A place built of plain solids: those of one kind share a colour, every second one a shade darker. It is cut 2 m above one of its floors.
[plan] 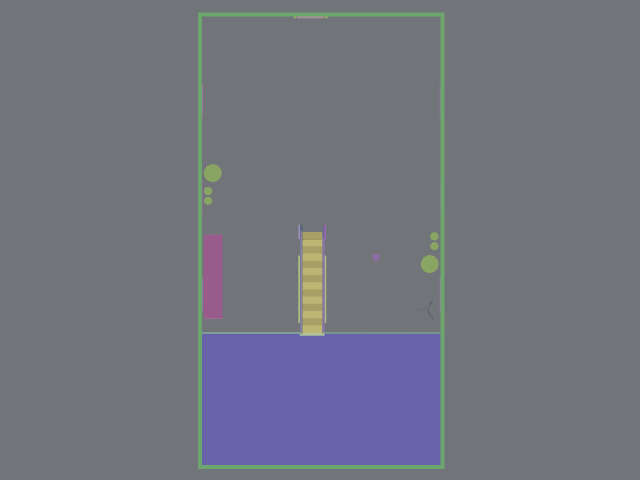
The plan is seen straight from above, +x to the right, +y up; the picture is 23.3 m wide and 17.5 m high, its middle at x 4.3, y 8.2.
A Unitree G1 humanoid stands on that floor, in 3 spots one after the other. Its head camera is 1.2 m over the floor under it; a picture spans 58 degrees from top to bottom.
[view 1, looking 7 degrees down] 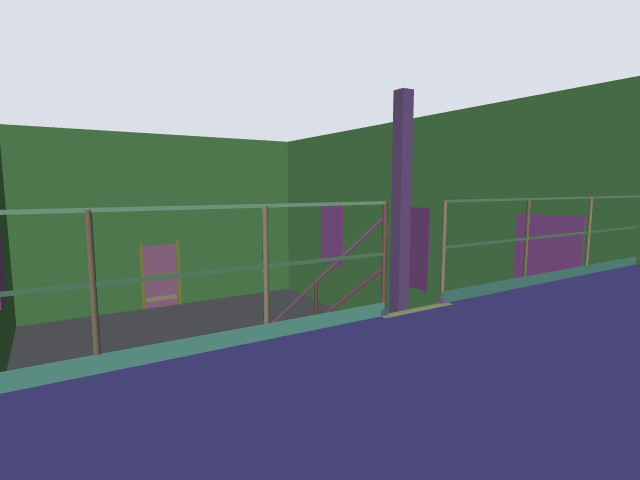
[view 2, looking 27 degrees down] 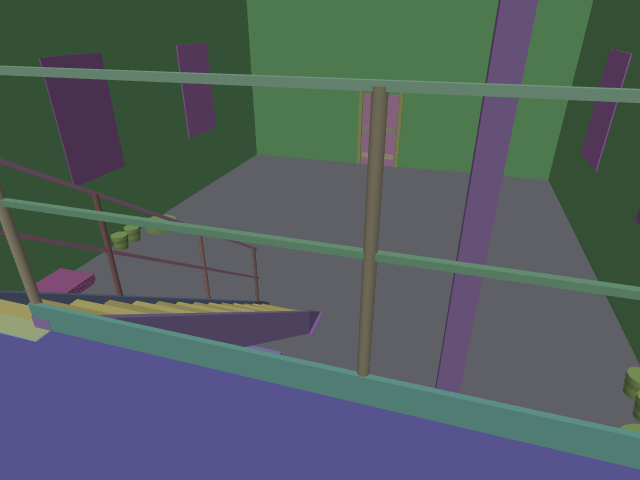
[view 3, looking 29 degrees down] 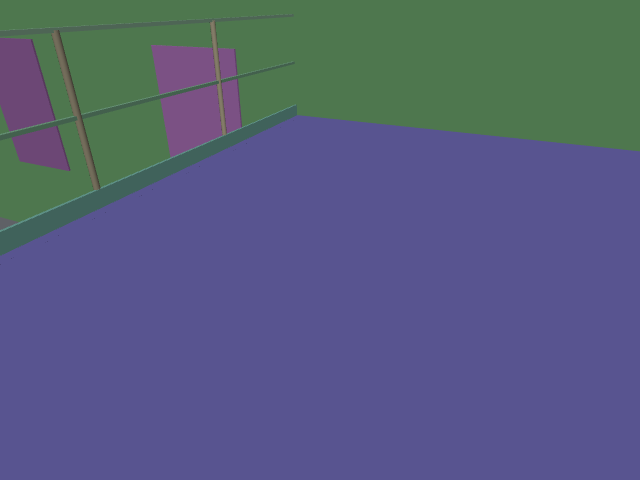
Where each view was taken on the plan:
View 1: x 1.00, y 1.75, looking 58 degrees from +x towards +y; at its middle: wall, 14.62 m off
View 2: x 6.02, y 3.70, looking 107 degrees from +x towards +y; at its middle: ground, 8.64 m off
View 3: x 4.02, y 2.41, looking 24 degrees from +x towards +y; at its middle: loft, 2.48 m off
